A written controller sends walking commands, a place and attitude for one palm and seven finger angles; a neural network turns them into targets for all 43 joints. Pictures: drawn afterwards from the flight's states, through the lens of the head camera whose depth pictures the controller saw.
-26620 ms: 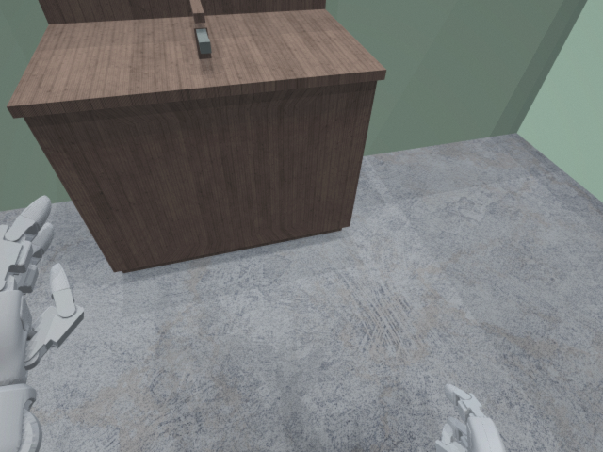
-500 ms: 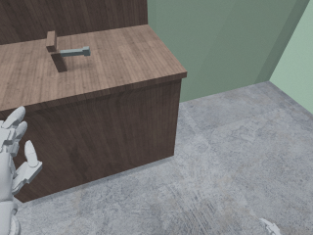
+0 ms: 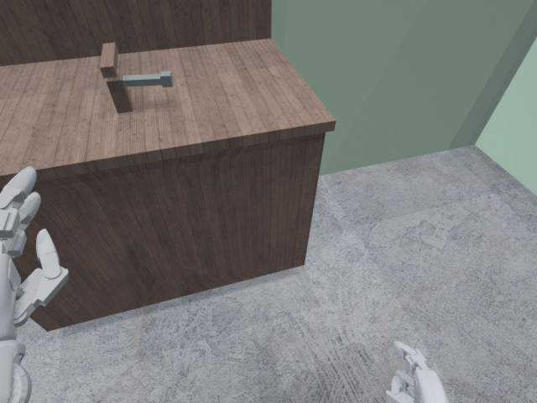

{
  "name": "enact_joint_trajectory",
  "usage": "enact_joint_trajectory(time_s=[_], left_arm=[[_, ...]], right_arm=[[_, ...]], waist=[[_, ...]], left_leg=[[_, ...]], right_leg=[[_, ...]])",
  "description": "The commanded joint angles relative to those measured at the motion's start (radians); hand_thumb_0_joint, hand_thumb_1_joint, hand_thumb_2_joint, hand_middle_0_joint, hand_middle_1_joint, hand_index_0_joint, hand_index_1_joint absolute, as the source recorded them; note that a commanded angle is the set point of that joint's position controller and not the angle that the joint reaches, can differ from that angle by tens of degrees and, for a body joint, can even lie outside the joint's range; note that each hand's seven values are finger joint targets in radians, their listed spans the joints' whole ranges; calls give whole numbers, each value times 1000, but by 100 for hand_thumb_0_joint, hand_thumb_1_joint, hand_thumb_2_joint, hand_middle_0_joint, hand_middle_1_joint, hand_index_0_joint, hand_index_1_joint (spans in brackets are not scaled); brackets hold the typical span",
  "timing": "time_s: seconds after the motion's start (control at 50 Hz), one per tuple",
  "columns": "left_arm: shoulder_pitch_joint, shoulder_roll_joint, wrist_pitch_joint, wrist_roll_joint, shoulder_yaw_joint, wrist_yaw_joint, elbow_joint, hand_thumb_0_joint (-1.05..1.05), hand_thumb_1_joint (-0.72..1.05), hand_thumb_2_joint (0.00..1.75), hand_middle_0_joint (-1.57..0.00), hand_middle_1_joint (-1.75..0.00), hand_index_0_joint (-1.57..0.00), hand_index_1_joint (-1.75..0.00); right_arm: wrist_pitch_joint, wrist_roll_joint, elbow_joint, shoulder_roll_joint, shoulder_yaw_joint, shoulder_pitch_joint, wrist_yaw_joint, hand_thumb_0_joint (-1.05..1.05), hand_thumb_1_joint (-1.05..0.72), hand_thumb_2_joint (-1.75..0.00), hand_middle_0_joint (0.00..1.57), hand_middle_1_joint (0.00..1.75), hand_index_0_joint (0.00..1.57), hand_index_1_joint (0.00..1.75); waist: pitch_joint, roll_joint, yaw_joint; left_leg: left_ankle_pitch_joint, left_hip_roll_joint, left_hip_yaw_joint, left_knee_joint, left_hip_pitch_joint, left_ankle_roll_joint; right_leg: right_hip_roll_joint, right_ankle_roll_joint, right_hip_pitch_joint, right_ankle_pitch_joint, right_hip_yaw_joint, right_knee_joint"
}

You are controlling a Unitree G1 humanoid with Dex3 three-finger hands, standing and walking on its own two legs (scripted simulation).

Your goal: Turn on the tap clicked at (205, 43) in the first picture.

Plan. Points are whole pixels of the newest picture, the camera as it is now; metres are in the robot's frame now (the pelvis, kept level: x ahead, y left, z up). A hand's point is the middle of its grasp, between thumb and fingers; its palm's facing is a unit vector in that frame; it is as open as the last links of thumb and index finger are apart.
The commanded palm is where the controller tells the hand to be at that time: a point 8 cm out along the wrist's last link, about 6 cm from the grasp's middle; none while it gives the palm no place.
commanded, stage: stand and check the lever's angle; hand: left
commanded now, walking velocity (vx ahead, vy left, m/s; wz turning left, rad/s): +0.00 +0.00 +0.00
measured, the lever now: (166, 79) +0.79 +0.30 +0.11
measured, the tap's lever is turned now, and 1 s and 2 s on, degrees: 81 81 81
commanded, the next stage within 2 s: stand and wait in 0.18 s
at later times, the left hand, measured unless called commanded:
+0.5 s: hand (67, 268) +0.22 +0.24 +0.16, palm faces +0.40 -0.83 -0.40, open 7.4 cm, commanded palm +0.17 +0.28 +0.18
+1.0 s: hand (52, 281) +0.21 +0.25 +0.16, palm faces +0.40 -0.84 -0.38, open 7.4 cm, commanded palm +0.15 +0.29 +0.18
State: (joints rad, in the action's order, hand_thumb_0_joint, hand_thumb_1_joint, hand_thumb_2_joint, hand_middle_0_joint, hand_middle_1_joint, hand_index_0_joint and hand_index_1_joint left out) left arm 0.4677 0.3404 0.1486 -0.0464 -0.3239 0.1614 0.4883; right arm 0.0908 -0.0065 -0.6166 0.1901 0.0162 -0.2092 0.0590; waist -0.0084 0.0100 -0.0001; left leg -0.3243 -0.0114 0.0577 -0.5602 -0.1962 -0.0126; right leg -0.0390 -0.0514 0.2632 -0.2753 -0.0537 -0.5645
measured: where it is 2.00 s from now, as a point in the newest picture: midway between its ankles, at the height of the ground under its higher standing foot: outside the picture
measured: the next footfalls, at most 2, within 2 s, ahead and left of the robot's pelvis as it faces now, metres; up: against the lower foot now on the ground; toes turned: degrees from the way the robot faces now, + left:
none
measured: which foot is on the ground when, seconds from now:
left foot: down 0.00-1.00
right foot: down 0.00-1.00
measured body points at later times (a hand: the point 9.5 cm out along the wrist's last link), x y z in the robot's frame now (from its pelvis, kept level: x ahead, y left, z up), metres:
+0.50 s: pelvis +0.01 +0.00 +0.01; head +0.02 -0.01 +0.46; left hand +0.19 +0.28 +0.19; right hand +0.18 -0.24 -0.07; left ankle -0.02 +0.11 -0.73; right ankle +0.02 -0.08 -0.73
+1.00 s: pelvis -0.01 +0.01 +0.01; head +0.00 +0.00 +0.46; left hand +0.18 +0.29 +0.18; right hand +0.16 -0.23 -0.07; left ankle -0.02 +0.11 -0.73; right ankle +0.02 -0.08 -0.73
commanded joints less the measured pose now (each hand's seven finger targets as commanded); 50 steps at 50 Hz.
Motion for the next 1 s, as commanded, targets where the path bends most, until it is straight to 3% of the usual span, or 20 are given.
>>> enact_joint_trajectory(time_s=[0.0,0.06,0.12,0.16,0.28,0.36,0.44,0.46,0.56,0.72,0.76,0.82,0.86,0.92,0.96,0.98], left_arm=[[-117,160,45,11,-103,22,151,0,90,90,-20,-30,-20,-30],[-129,157,48,7,-86,19,185,0,90,90,-20,-30,-20,-30],[-90,162,50,3,-89,21,217,0,90,90,-20,-30,-20,-30],[-65,182,51,1,-110,25,235,0,90,90,-20,-30,-20,-30],[4,180,53,-9,-132,25,201,0,90,90,-20,-30,-20,-30],[-21,175,52,-8,-123,23,193,0,90,90,-20,-30,-20,-30],[-29,162,44,-8,-101,19,164,0,90,90,-20,-30,-20,-30],[-48,167,44,-7,-102,19,179,0,90,90,-20,-30,-20,-30],[-84,179,40,-2,-103,22,186,0,90,90,-20,-30,-20,-30],[-51,168,41,-1,-103,26,160,0,90,90,-20,-30,-20,-30],[-64,165,42,1,-98,23,175,0,90,90,-20,-30,-20,-30],[-49,161,42,0,-97,24,165,0,90,90,-20,-30,-20,-30],[-63,165,42,1,-95,24,187,0,90,90,-20,-30,-20,-30],[-54,160,41,1,-94,25,171,0,90,90,-20,-30,-20,-30],[-69,165,42,2,-94,25,188,0,90,90,-20,-30,-20,-30],[-65,162,42,3,-93,25,170,0,90,90,-20,-30,-20,-30]], right_arm=[[51,4,158,130,-43,104,16,0,-90,-90,20,30,20,30],[59,9,165,137,-57,93,12,0,-90,-90,20,30,20,30],[61,10,172,140,-64,85,6,0,-90,-90,20,30,20,30],[56,9,179,139,-64,93,6,0,-90,-90,20,30,20,30],[35,10,190,132,-62,97,12,0,-90,-90,20,30,20,30],[33,8,190,137,-63,102,16,0,-90,-90,20,30,20,30],[35,8,185,141,-62,100,16,0,-90,-90,20,30,20,30],[35,7,184,142,-63,106,17,0,-90,-90,20,30,20,30],[38,3,182,143,-61,111,18,0,-90,-90,20,30,20,30],[42,-1,180,139,-56,109,19,0,-90,-90,20,30,20,30],[42,-1,181,144,-58,111,18,0,-90,-90,20,30,20,30],[43,0,179,142,-58,105,19,0,-90,-90,20,30,20,30],[44,-1,181,145,-60,111,19,0,-90,-90,20,30,20,30],[45,-2,178,143,-58,108,19,0,-90,-90,20,30,20,30],[46,-3,180,146,-58,116,19,0,-90,-90,20,30,20,30],[45,-4,177,141,-54,113,20,0,-90,-90,20,30,20,30]], waist=[[31,81,5],[122,33,-2],[174,38,-4],[173,65,-2],[138,43,0],[137,54,1],[123,11,1],[129,32,1],[103,23,6],[99,27,10],[99,54,9],[118,27,10],[119,60,8],[119,36,10],[111,64,9],[96,42,9]], left_leg=[[221,-170,-171,204,-77,-48],[354,-116,-91,100,-2,-18],[411,-97,-68,77,26,0],[424,-98,-74,87,22,4],[363,-99,-81,123,2,4],[315,-98,-82,145,-1,0],[266,-89,-73,146,-2,-1],[254,-87,-71,147,3,-2],[182,-78,-82,170,-18,-5],[159,-86,-93,207,-33,-8],[146,-86,-99,215,-41,-6],[173,-88,-94,207,-33,-7],[188,-88,-96,207,-30,-4],[200,-92,-95,207,-34,-3],[194,-91,-102,215,-38,-1],[182,-94,-104,219,-48,-2]], right_leg=[[60,55,-66,138,63,72],[110,29,-135,372,133,117],[134,20,-181,483,149,115],[136,20,-185,478,140,117],[119,27,-159,389,134,146],[112,32,-151,341,130,164],[114,36,-136,311,141,192],[117,33,-134,305,147,197],[114,34,-118,212,147,227],[95,42,-120,188,124,222],[93,40,-121,174,122,221],[93,42,-135,211,118,212],[94,40,-133,219,116,207],[90,43,-138,232,111,200],[90,42,-129,218,106,197],[88,44,-125,212,106,200]])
